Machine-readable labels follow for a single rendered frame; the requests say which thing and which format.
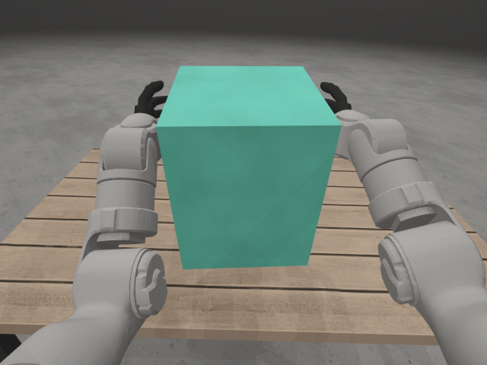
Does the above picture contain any carton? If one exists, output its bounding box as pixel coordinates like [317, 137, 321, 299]
[156, 66, 342, 269]

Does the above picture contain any robot left hand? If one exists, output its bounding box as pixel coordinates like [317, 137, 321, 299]
[134, 81, 168, 119]

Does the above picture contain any robot left upper arm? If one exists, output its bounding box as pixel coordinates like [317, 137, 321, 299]
[0, 248, 167, 365]

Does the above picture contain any table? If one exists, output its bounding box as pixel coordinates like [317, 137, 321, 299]
[0, 148, 487, 363]

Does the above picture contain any right robot forearm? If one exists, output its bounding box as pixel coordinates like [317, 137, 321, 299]
[335, 109, 486, 282]

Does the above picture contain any robot right upper arm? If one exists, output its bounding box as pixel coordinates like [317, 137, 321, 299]
[378, 221, 487, 365]

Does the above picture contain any left robot forearm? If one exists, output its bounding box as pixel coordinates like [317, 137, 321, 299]
[72, 113, 161, 308]

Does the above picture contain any robot right hand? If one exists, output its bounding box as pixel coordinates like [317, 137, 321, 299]
[320, 82, 352, 114]

